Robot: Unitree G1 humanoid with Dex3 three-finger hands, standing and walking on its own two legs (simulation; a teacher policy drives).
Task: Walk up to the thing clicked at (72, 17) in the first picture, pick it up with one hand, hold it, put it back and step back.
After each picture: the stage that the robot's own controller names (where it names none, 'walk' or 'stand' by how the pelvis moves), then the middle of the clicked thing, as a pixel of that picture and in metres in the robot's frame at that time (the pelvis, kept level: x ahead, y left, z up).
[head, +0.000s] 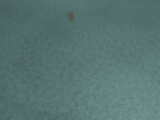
stand; (71, 16) +2.10 +0.15 -0.72
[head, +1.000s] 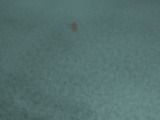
walk; (74, 27) +1.97 +0.25 -0.72
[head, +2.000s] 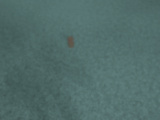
walk; (70, 42) +1.35 +0.21 -0.71
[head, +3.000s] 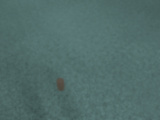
walk; (60, 84) +0.83 +0.21 -0.69
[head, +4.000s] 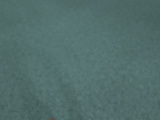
walk; out of the picture +0.46 +0.21 -0.71
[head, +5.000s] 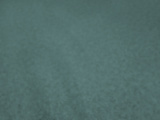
stand; out of the picture +0.38 +0.21 -0.72
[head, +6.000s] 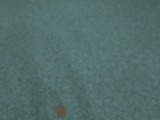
walk; (60, 111) +0.46 +0.15 -0.69
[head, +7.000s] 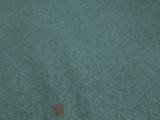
stand; (59, 110) +0.43 +0.19 -0.69
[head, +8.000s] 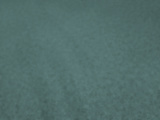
stand; out of the picture +0.38 +0.25 -0.72
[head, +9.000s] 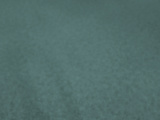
walk; out of the picture +0.41 +0.19 -0.71
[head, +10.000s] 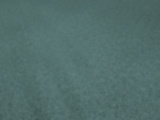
walk; out of the picture +0.42 +0.26 -0.70
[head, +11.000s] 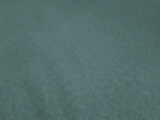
walk; out of the picture +0.40 +0.22 -0.71
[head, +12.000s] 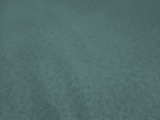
stand; out of the picture +0.44 +0.20 -0.71
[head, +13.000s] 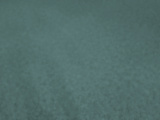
stand; out of the picture +0.42 +0.22 -0.72
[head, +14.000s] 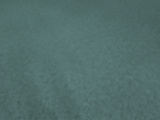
stand; out of the picture +0.45 +0.20 -0.72
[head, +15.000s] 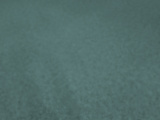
stand; out of the picture +0.43 +0.20 -0.73
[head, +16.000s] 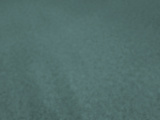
stand; out of the picture +0.43 +0.19 -0.73
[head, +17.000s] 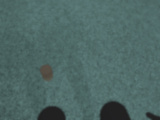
go down; (46, 73) +0.52 +0.17 -0.46
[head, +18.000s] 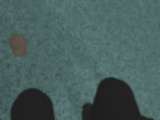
go down; (18, 46) +0.54 +0.20 -0.31
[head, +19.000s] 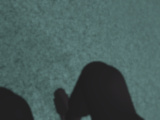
close in; out of the picture +0.53 +0.25 -0.25
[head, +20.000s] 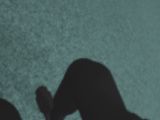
close; out of the picture +0.52 +0.27 -0.25
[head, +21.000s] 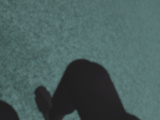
close; out of the picture +0.51 +0.26 -0.26
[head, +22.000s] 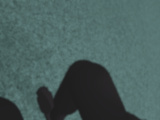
close; out of the picture +0.49 +0.26 -0.26
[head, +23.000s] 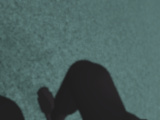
close; out of the picture +0.49 +0.25 -0.26
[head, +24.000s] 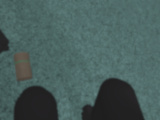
lift; (22, 66) +0.45 +0.19 -0.33
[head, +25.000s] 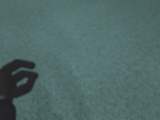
lift; out of the picture +0.39 +0.15 -0.67
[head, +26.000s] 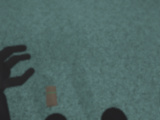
hold; (51, 96) +0.42 +0.17 -0.53
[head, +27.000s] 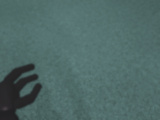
stand; out of the picture +0.39 +0.16 -0.67
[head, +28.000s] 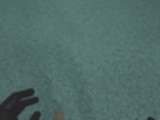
hold; out of the picture +0.39 +0.17 -0.64
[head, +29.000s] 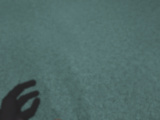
stand; out of the picture +0.38 +0.18 -0.68
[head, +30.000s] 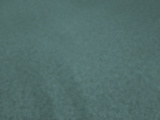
stand; out of the picture +0.37 +0.17 -0.67
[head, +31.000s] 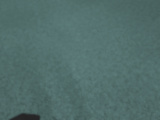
hold; out of the picture +0.37 +0.17 -0.67
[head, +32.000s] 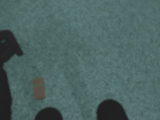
crouch; (39, 88) +0.43 +0.19 -0.49
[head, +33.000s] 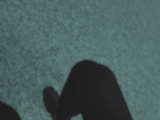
lower; out of the picture +0.43 +0.27 -0.27
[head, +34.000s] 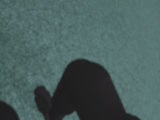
lower; out of the picture +0.42 +0.28 -0.28
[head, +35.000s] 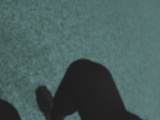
lower; out of the picture +0.42 +0.28 -0.28
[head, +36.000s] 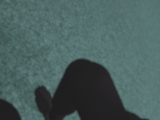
lower; out of the picture +0.42 +0.28 -0.28
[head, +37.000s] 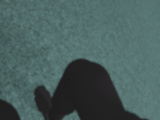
loosen; out of the picture +0.42 +0.28 -0.28
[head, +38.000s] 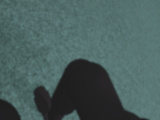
withdraw; out of the picture +0.42 +0.28 -0.29
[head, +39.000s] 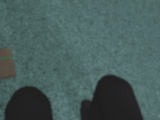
stand; (5, 63) +0.44 +0.24 -0.32
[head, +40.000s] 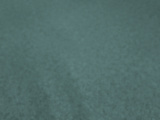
stand; out of the picture +0.37 +0.19 -0.67
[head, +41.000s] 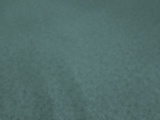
stand; out of the picture +0.39 +0.20 -0.69
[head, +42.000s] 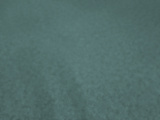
stand; out of the picture +0.38 +0.20 -0.69
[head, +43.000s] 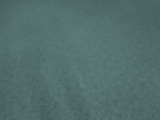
stand; out of the picture +0.39 +0.21 -0.74
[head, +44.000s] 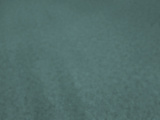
stand; out of the picture +0.36 +0.23 -0.75
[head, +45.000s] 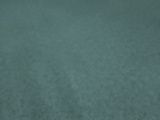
walk; out of the picture +0.36 +0.24 -0.75
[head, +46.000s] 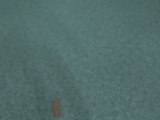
walk; (56, 108) +0.50 +0.24 -0.73
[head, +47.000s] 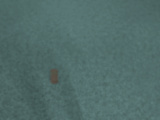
walk; (54, 76) +0.78 +0.23 -0.73
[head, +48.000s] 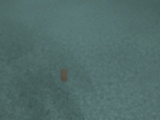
stand; (64, 75) +1.00 +0.22 -0.73
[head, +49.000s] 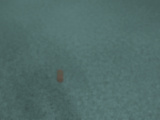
stand; (60, 75) +0.99 +0.24 -0.75
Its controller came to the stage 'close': yes
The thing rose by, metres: 0.01
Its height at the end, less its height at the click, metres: -0.02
